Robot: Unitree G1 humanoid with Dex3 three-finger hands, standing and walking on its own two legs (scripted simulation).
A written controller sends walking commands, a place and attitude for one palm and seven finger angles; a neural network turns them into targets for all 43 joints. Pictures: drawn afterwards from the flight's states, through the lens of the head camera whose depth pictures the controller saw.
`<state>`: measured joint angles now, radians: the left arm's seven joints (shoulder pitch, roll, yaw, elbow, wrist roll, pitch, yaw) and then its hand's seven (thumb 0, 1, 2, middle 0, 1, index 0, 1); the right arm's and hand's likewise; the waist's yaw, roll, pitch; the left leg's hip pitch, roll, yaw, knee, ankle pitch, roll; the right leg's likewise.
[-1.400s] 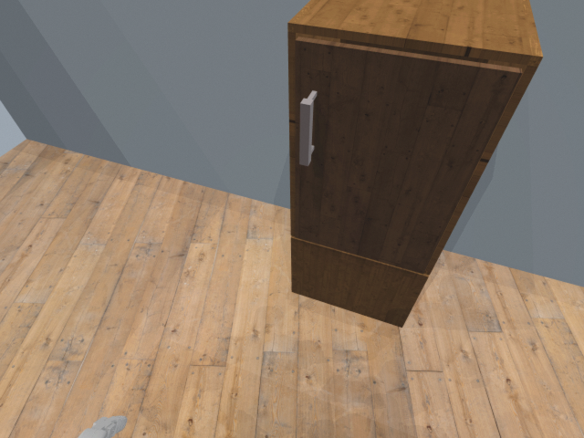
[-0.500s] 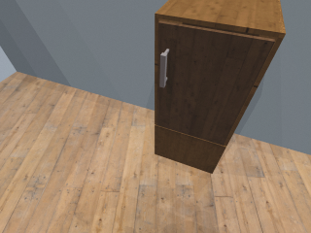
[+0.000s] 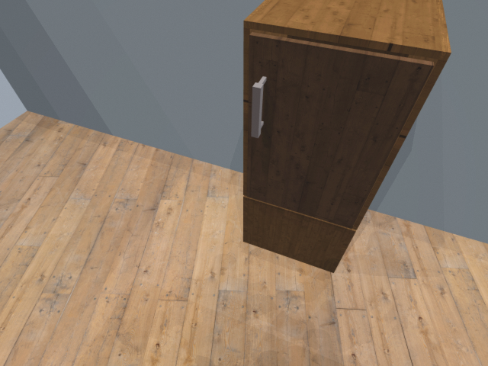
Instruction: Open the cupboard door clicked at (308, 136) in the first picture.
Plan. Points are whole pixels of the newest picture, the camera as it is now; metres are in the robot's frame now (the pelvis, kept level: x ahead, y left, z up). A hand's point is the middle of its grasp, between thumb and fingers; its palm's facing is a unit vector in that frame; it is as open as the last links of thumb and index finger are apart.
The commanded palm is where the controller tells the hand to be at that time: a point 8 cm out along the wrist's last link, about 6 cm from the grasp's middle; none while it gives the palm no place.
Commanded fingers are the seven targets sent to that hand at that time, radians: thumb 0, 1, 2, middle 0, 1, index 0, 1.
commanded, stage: look at it before walking up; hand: left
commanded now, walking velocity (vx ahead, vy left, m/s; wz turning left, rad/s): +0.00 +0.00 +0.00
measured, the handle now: (259, 107) +0.72 +0.00 +0.03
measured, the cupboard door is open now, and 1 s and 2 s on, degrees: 0 0 0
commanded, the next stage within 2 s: turn to face it in 0.04 s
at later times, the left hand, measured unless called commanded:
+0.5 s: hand out of the picture +0.07 +0.20 -0.18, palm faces -0.11 -0.96 -0.26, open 7.4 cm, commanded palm none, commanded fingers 0.00 0.90 0.90 -0.20 -0.30 -0.20 -0.30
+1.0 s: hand out of the picture +0.08 +0.22 -0.18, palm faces -0.22 -0.95 -0.21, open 7.4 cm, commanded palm none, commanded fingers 0.00 0.90 0.90 -0.20 -0.30 -0.20 -0.30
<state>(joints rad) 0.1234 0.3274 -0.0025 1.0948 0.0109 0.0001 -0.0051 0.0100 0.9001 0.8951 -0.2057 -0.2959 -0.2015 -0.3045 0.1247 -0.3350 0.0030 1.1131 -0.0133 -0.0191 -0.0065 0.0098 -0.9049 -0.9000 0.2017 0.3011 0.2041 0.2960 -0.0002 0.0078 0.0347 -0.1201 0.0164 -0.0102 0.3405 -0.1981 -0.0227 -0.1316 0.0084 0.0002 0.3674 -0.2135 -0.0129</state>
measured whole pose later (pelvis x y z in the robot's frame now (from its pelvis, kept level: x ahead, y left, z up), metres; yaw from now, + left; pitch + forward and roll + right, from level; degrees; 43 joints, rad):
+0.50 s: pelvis -0.01 +0.00 -0.01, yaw -6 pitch -1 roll +1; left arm 0.18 0.25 0.02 1.01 0.02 0.06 -0.01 0.01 0.90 0.90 -0.20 -0.30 -0.20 -0.30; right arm 0.16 -0.24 -0.02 1.02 -0.02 0.02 -0.03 0.01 -0.91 -0.90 0.20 0.30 0.20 0.30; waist 0.01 -0.01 0.07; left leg -0.21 0.06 0.09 0.52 -0.29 -0.03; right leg -0.27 0.05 0.10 0.56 -0.28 -0.02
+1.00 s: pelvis -0.03 +0.04 -0.01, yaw -15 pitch +0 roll -1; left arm 0.20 0.24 0.07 0.96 0.03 0.07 -0.01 0.01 0.90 0.90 -0.20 -0.30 -0.20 -0.30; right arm 0.25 -0.17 -0.03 0.99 -0.03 0.00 -0.04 0.01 -0.91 -0.90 0.20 0.30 0.20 0.30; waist 0.00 -0.03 0.04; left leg -0.20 0.05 0.13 0.47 -0.27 0.03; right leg -0.42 0.01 0.03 0.95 -0.40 0.04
